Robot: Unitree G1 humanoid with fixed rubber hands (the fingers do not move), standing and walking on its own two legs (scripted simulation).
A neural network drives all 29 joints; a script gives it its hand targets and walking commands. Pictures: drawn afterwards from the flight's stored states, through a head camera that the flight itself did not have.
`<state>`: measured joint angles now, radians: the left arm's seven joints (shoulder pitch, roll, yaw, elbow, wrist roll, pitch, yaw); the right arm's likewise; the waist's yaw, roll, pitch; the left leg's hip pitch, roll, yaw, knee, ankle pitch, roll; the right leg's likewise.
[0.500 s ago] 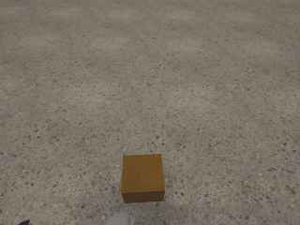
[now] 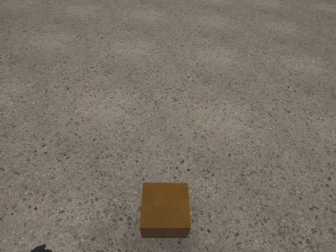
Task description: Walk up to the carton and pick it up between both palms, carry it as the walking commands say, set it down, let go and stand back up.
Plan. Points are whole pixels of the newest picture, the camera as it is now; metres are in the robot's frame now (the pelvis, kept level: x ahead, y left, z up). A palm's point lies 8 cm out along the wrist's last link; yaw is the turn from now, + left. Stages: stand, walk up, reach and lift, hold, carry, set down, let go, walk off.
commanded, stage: walk up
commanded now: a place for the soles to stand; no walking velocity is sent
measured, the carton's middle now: (164, 210) +0.44 +0.01 -0.65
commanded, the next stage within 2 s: none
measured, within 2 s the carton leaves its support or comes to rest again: neither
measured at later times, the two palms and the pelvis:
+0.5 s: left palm out of the picture +0.09 +0.33 -0.07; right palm out of the picture +0.09 -0.33 -0.06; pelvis +0.00 +0.00 +0.00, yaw +0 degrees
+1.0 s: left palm out of the picture +0.08 +0.34 -0.07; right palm out of the picture +0.09 -0.33 -0.06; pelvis +0.00 +0.01 +0.00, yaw +1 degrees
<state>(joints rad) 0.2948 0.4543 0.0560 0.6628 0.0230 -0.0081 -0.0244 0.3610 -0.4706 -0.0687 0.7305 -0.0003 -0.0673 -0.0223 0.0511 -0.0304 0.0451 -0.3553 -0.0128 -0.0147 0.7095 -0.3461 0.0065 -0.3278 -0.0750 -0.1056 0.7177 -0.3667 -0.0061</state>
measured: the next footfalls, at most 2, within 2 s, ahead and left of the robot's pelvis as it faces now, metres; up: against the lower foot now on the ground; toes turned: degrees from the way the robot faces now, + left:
none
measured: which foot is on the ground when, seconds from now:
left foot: down 0.00-1.00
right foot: down 0.00-1.00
